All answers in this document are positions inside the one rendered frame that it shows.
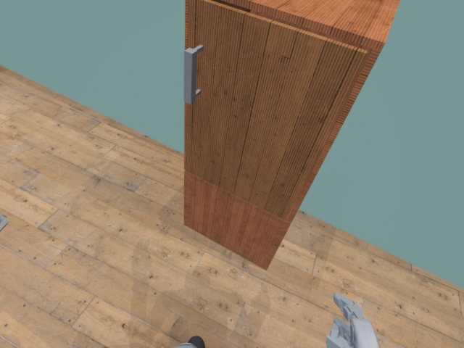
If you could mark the cupboard door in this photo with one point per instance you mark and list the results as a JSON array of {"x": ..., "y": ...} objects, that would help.
[{"x": 270, "y": 94}]

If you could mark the right robot hand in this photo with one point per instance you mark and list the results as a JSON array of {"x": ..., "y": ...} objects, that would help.
[{"x": 360, "y": 333}]

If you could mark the handle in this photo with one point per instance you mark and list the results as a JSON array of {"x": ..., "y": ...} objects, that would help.
[{"x": 190, "y": 65}]

